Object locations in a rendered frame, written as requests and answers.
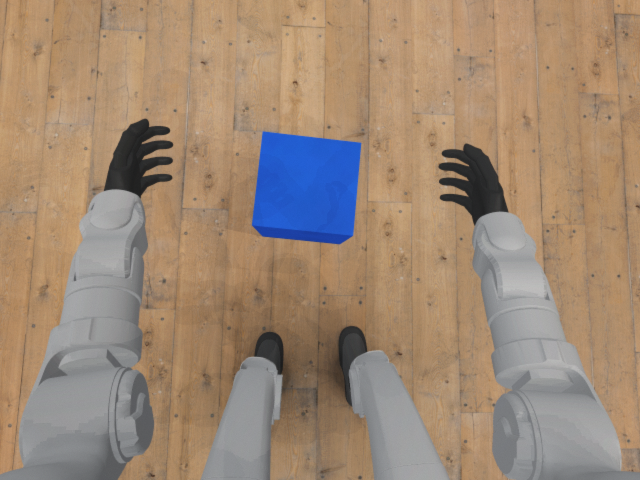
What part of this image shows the right robot hand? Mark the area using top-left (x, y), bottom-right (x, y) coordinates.
top-left (438, 143), bottom-right (509, 225)

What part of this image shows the right robot forearm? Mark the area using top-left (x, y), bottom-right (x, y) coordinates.
top-left (472, 212), bottom-right (622, 470)

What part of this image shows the left robot hand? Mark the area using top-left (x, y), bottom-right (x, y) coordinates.
top-left (104, 119), bottom-right (173, 199)

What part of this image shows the robot left shin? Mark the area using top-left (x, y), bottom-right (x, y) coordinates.
top-left (232, 357), bottom-right (277, 388)

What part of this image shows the left robot forearm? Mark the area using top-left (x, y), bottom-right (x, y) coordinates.
top-left (19, 189), bottom-right (148, 466)

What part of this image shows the left robot upper arm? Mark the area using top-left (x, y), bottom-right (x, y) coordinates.
top-left (0, 367), bottom-right (154, 480)

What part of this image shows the right robot upper arm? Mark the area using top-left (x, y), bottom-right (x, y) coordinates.
top-left (492, 389), bottom-right (640, 480)

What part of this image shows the left robot thigh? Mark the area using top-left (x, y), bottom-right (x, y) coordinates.
top-left (201, 366), bottom-right (283, 480)

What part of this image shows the carton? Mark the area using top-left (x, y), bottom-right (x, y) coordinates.
top-left (252, 132), bottom-right (361, 244)

